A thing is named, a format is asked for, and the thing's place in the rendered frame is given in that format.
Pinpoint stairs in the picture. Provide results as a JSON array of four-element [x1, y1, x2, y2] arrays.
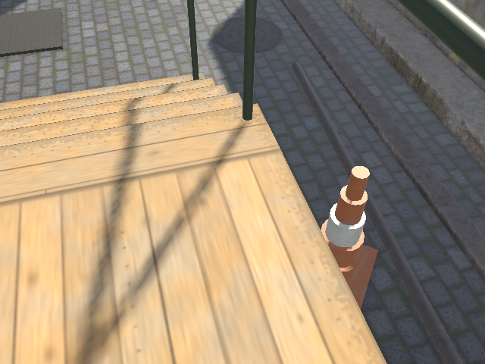
[[0, 72, 243, 147]]

